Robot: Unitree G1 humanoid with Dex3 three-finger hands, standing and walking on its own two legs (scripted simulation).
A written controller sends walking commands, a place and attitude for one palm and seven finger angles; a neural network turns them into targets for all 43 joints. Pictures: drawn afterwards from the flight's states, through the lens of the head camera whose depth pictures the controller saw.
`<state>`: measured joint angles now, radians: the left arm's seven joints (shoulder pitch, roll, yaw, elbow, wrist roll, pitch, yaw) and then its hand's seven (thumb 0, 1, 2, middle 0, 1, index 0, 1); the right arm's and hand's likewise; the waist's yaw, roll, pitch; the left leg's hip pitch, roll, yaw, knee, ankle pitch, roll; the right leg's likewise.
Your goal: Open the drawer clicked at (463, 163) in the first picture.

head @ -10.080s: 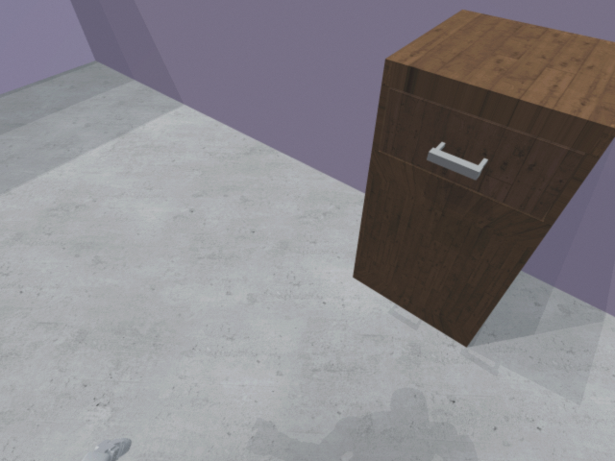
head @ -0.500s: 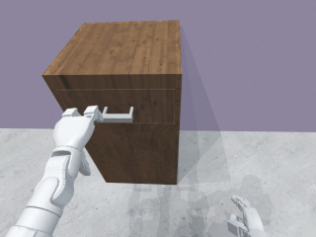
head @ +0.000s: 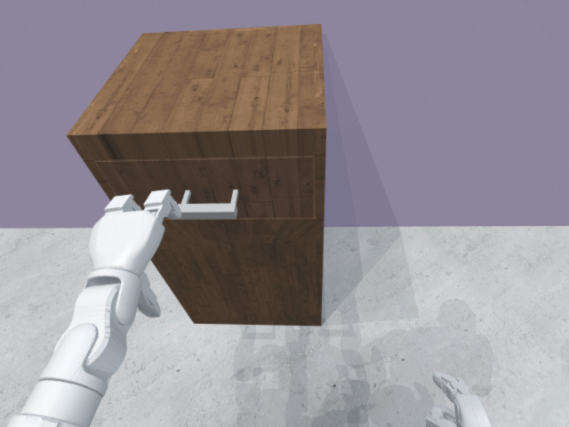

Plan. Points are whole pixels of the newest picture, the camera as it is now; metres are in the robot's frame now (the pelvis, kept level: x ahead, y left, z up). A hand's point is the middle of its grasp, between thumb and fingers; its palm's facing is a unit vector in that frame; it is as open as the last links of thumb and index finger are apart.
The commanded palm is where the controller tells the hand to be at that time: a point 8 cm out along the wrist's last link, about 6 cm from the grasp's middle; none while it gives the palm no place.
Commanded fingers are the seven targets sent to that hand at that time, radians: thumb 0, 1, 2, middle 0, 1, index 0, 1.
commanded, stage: move the hooked fingers above the handle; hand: left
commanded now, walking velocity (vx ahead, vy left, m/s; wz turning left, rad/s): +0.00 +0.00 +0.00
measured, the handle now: (209, 203) +0.52 +0.24 -0.05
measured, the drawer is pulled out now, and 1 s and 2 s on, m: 0.00 0.00 0.00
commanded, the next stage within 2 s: none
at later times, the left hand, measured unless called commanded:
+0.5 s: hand (173, 241) +0.36 +0.23 +0.04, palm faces -0.03 -0.04 -1.00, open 13.9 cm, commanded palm +0.34 +0.23 +0.10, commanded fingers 0.00 -0.50 0.30 -0.30 -1.20 -0.30 -1.20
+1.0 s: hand (184, 227) +0.40 +0.24 +0.02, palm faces -0.06 -0.03 -1.00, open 13.8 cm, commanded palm +0.39 +0.24 +0.08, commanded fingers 0.00 -0.50 0.30 -0.30 -1.20 -0.30 -1.20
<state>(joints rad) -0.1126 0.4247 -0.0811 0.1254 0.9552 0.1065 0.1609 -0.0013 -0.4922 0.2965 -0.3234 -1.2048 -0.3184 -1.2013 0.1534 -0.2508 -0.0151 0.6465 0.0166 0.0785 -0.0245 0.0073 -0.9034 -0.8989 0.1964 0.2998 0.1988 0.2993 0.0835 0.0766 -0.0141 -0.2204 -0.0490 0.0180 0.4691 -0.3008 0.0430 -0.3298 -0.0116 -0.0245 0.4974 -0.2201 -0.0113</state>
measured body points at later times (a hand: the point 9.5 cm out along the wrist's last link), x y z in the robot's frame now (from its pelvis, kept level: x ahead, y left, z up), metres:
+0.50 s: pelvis +0.01 -0.02 -0.01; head +0.06 -0.05 +0.44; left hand +0.36 +0.23 +0.10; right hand +0.17 -0.27 -0.13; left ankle -0.04 +0.09 -0.74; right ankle +0.02 -0.11 -0.74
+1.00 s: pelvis +0.00 -0.01 -0.01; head +0.06 -0.03 +0.43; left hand +0.40 +0.23 +0.08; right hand +0.11 -0.27 -0.14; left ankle -0.04 +0.09 -0.74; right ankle +0.02 -0.11 -0.74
